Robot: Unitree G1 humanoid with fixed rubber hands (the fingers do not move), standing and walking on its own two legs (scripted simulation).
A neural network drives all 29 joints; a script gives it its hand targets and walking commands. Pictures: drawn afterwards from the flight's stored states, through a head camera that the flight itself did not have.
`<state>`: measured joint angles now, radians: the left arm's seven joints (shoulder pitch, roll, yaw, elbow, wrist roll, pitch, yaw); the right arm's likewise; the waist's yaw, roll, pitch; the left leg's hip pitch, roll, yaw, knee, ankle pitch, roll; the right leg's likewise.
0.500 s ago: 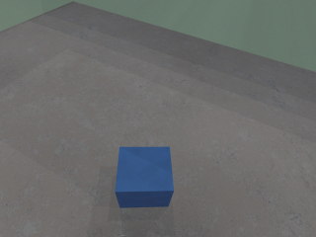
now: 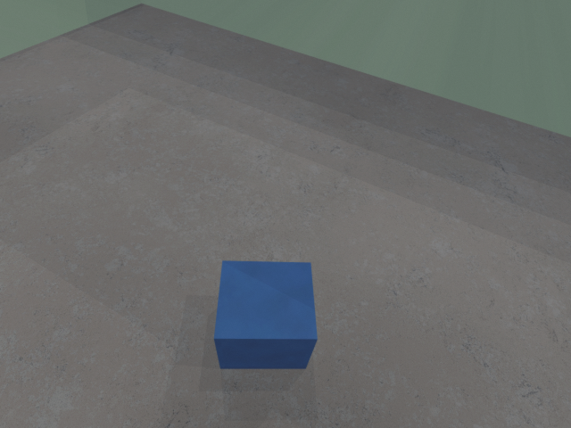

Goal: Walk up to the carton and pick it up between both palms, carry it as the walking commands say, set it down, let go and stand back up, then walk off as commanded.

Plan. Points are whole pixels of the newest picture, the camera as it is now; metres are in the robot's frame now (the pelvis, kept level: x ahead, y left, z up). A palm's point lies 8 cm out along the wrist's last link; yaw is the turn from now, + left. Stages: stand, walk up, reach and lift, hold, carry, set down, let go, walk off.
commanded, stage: walk up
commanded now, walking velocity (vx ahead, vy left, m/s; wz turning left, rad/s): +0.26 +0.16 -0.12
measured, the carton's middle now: (265, 316) +0.56 +0.01 -0.63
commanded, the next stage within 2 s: none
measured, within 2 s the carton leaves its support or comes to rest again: neither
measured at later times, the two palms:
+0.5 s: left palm out of the picture +0.08 +0.28 -0.15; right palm out of the picture +0.09 -0.23 -0.12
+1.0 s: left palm (103, 397) +0.20 +0.27 -0.14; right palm (421, 419) +0.17 -0.24 -0.15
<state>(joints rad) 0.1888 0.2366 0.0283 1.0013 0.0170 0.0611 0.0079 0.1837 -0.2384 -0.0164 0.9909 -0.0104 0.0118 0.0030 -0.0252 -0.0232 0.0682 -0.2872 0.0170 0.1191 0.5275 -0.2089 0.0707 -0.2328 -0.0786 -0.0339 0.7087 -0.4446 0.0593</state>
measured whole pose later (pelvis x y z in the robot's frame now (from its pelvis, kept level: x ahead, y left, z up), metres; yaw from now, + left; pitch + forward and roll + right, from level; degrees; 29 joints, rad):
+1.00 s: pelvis +0.14 +0.02 -0.01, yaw -2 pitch -2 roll +0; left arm 0.16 0.21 0.03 1.04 0.03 0.03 0.05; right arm 0.17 -0.24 -0.05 1.04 -0.01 0.07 -0.01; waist -0.01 0.03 0.10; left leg -0.37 0.03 0.12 1.02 -0.46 -0.01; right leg -0.33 -0.10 -0.09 0.62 -0.24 0.02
